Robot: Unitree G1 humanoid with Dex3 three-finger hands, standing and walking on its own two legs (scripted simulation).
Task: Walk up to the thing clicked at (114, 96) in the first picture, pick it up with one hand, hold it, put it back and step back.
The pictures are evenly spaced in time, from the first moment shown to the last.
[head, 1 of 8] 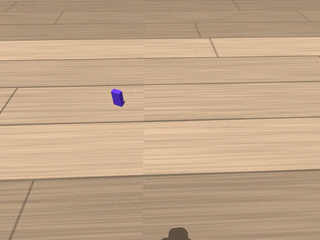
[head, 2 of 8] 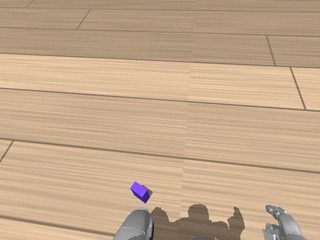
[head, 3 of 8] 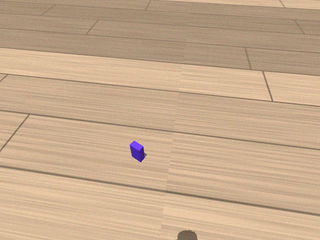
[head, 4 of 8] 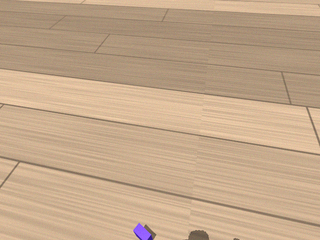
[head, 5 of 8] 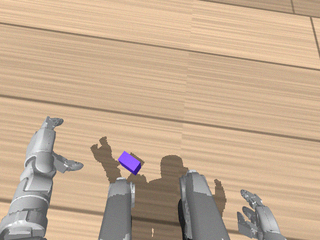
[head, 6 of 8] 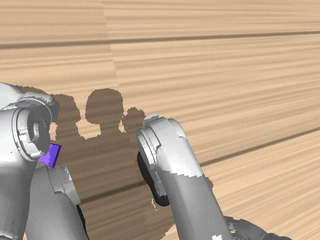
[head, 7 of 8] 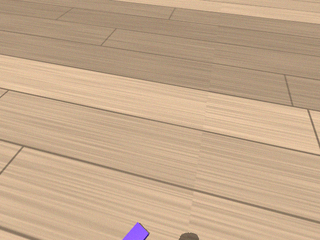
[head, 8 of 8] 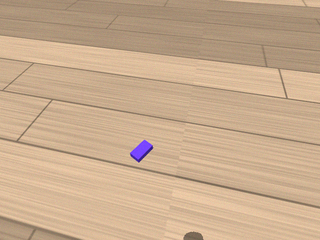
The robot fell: no
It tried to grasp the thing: no
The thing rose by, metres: 0.00
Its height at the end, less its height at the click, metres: -0.05
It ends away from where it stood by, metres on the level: 0.10
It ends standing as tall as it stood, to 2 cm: no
